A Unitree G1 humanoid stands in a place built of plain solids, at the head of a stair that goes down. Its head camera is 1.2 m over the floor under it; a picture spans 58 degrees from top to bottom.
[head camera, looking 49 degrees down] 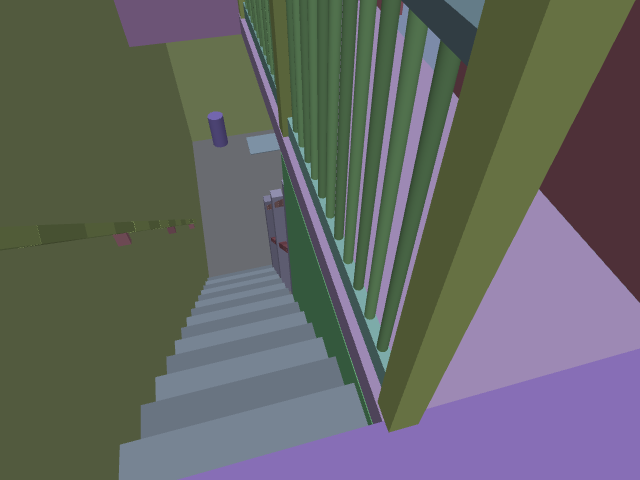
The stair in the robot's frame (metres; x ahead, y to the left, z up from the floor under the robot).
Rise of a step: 0.20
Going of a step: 0.20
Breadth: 0.75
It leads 15 degrees to the left of straight ahead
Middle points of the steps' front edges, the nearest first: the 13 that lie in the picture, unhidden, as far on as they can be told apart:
0.30 0.20 0.00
0.49 0.25 -0.20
0.68 0.30 -0.40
0.88 0.35 -0.60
1.07 0.40 -0.80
1.26 0.45 -1.00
1.46 0.51 -1.20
1.65 0.56 -1.40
1.84 0.61 -1.60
2.03 0.66 -1.80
2.23 0.71 -2.00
2.42 0.77 -2.20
2.61 0.82 -2.40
